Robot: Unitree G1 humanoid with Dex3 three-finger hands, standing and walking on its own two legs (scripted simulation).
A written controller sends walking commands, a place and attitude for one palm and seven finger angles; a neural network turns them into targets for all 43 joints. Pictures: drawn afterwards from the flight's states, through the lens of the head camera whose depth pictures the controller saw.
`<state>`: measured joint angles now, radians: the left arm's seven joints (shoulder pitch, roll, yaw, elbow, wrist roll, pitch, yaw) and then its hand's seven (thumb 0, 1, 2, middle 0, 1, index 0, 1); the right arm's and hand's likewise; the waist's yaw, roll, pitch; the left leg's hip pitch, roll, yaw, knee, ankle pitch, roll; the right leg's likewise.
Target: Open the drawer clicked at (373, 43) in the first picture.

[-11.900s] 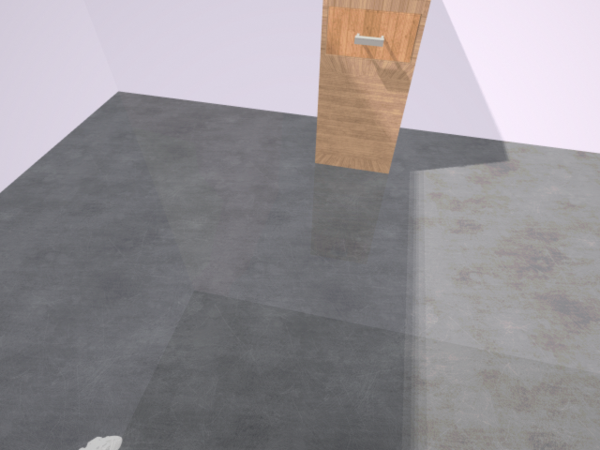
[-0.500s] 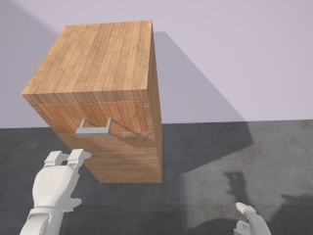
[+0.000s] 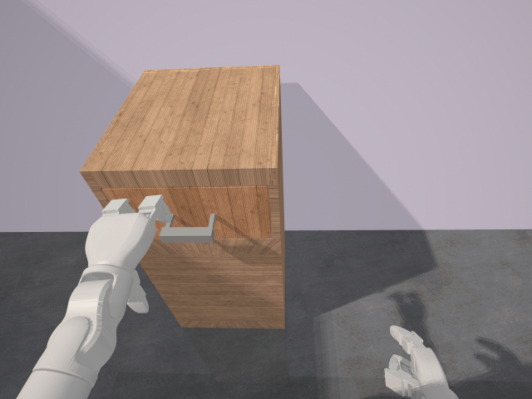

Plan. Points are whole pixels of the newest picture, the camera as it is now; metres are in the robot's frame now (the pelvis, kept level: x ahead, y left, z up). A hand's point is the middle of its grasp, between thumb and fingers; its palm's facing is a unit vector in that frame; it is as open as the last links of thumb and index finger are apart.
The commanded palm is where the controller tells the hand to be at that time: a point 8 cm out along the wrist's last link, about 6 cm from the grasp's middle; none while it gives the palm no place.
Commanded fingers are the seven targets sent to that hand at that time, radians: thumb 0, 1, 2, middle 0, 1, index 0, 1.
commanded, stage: raise the hand with hooked fingers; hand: left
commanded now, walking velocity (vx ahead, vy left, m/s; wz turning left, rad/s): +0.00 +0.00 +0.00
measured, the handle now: (189, 226) +0.47 +0.25 -0.08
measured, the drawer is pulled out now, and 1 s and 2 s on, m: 0.00 0.00 0.00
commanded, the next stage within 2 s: move the hooked fingers above the handle in 0.44 s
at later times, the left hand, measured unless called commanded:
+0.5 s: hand (136, 249) +0.30 +0.25 +0.07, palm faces +0.02 -0.08 -1.00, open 13.8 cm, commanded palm +0.28 +0.25 +0.13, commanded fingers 0.00 -0.50 0.30 -0.30 -1.20 -0.30 -1.20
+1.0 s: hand (149, 247) +0.33 +0.24 +0.04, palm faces -0.05 -0.07 -1.00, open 13.8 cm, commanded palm +0.32 +0.25 +0.10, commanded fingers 0.00 -0.50 0.30 -0.30 -1.20 -0.30 -1.20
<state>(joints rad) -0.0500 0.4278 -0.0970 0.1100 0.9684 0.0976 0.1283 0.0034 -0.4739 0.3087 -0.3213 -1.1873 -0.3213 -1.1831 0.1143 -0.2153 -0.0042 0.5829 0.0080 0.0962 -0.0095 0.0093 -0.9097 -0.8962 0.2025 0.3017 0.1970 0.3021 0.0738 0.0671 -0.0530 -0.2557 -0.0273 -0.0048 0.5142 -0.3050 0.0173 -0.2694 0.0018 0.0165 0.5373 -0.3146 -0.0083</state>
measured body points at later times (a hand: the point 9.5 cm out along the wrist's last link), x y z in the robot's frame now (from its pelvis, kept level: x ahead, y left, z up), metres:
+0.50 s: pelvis +0.00 +0.01 +0.00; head +0.02 -0.02 +0.45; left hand +0.30 +0.25 +0.12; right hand +0.17 -0.23 -0.11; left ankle -0.03 +0.11 -0.73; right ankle -0.02 -0.12 -0.73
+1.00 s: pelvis +0.01 -0.01 +0.00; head +0.04 -0.04 +0.45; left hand +0.32 +0.24 +0.10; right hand +0.18 -0.25 -0.12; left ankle -0.02 +0.11 -0.73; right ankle -0.02 -0.12 -0.73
